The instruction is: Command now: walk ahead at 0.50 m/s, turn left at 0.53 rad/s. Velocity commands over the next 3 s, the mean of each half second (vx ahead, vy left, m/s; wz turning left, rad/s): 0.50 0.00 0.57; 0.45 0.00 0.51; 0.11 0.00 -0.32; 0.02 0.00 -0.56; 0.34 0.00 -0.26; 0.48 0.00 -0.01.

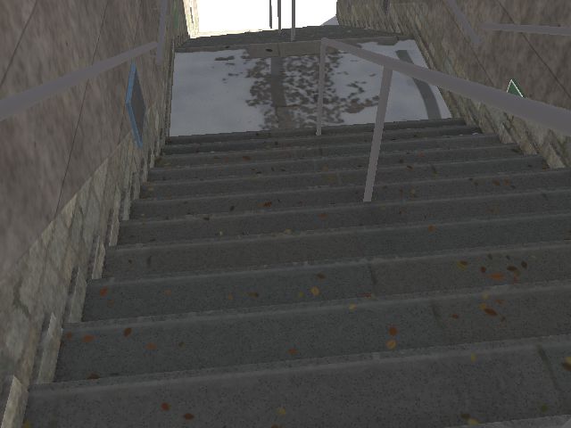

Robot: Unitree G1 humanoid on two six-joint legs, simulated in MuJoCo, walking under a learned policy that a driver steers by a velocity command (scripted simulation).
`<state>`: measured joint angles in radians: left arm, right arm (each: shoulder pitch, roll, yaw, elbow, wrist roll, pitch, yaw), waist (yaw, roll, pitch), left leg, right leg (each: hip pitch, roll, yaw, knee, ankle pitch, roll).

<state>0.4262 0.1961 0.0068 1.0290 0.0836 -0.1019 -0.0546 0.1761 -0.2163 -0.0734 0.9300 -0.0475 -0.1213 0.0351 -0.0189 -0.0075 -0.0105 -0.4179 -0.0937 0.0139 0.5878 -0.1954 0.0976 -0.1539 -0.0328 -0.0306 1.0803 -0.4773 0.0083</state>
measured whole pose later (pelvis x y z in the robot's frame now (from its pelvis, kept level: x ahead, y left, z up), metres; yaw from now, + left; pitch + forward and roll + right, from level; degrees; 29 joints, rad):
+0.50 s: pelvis +0.28 -0.04 -0.14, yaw +18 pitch +2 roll +0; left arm 0.22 0.18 -0.01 0.80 0.10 -0.08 -0.06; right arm 0.63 -0.17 0.02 0.96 -0.04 -0.09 0.08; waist -0.07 0.01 -0.06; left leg -0.51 -0.20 -0.22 1.78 -0.81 0.03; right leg -0.31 0.00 -0.07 0.46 -0.20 -0.05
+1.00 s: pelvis +0.44 +0.06 -0.18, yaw +33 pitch +2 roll -1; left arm 0.46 0.18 -0.01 1.00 0.05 -0.12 -0.03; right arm 0.17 -0.23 -0.02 0.76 -0.07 -0.12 0.07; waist 0.06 0.01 -0.03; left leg -0.51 0.06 0.04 0.84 -0.41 0.03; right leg -0.22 -0.09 -0.16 1.02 -0.62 0.02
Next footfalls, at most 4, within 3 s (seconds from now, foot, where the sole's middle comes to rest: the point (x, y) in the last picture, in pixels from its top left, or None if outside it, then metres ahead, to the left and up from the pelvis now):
0.44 right None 0.38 -0.11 -0.92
0.94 left None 0.44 0.21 -0.92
1.38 right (296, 392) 0.73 -0.01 -1.07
1.94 left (230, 409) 0.68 0.18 -1.07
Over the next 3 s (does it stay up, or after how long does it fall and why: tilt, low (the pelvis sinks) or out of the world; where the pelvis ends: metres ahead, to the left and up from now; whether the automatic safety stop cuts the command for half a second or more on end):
stays up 1.08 -0.05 -0.50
